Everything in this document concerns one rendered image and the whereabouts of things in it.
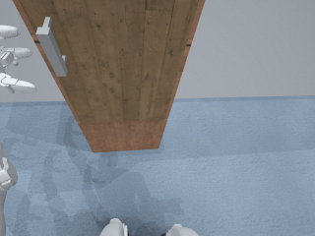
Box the right robot shin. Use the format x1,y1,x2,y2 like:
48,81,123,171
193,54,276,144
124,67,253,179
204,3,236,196
170,224,182,230

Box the handle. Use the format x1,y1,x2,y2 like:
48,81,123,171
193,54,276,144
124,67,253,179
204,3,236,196
35,17,68,77

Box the left robot shin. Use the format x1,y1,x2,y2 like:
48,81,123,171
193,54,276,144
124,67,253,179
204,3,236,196
109,218,123,224

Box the cupboard door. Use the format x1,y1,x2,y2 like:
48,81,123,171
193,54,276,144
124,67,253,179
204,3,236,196
19,0,199,124

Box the robot left upper arm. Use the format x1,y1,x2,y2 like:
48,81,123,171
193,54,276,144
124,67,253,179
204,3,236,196
0,148,18,236

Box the robot shin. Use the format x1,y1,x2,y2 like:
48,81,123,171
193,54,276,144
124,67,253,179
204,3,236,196
170,224,182,230
109,218,123,224

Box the robot left hand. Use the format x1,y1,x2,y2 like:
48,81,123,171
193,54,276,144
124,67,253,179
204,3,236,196
0,26,37,94

